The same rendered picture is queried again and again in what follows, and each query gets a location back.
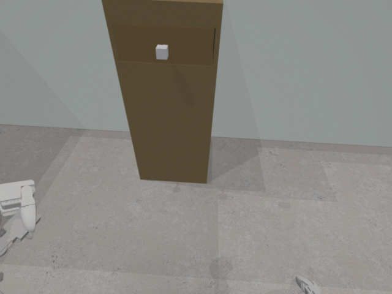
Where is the cabinet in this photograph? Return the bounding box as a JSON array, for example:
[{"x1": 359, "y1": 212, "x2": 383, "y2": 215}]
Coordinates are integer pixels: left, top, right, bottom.
[{"x1": 102, "y1": 0, "x2": 224, "y2": 184}]

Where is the robot right hand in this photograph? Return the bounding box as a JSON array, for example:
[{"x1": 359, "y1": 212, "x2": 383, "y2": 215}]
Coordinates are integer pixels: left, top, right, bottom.
[{"x1": 296, "y1": 276, "x2": 321, "y2": 294}]

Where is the robot left hand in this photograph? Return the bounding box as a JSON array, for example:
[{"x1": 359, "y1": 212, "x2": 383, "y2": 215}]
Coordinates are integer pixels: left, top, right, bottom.
[{"x1": 0, "y1": 180, "x2": 41, "y2": 257}]

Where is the drawer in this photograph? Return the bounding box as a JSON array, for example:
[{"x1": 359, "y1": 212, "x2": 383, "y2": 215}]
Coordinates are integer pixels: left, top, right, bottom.
[{"x1": 113, "y1": 23, "x2": 214, "y2": 66}]

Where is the handle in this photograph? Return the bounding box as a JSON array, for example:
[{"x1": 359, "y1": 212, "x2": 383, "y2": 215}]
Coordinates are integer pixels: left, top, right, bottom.
[{"x1": 156, "y1": 45, "x2": 168, "y2": 60}]

